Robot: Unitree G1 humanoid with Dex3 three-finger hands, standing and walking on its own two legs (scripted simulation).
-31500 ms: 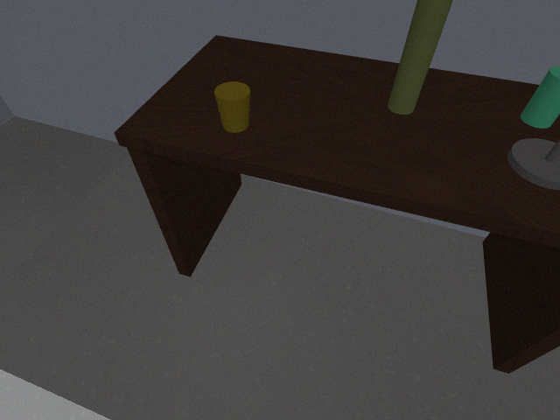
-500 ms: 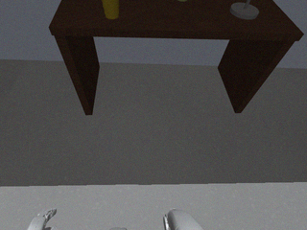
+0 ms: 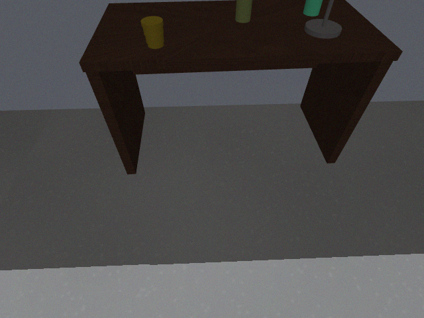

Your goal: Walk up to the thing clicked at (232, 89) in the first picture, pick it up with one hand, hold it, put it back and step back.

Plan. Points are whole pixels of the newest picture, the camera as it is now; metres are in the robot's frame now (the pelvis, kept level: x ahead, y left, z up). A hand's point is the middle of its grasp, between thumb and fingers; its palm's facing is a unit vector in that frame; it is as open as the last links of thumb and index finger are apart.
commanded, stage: step back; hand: left
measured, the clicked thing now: (153, 33) +1.12 +0.26 +0.01
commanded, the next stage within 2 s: stand in 0.56 s
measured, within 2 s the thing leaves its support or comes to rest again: neither
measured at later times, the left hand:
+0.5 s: hand out of the picture +0.14 +0.28 -0.15, palm faces +0.02 -0.93 -0.36, open 7.4 cm
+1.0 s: hand out of the picture +0.11 +0.26 -0.14, palm faces -0.04 -0.94 -0.33, open 7.4 cm
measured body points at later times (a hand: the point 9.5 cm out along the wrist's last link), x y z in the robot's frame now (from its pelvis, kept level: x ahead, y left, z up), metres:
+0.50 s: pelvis +0.04 +0.01 +0.00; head +0.06 +0.03 +0.45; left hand +0.14 +0.33 -0.12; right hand +0.14 -0.28 -0.12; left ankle +0.04 +0.13 -0.73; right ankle +0.01 -0.12 -0.73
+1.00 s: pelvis +0.02 +0.01 +0.02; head +0.03 +0.02 +0.47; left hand +0.11 +0.31 -0.11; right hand +0.13 -0.28 -0.11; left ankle +0.04 +0.13 -0.73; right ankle +0.01 -0.12 -0.73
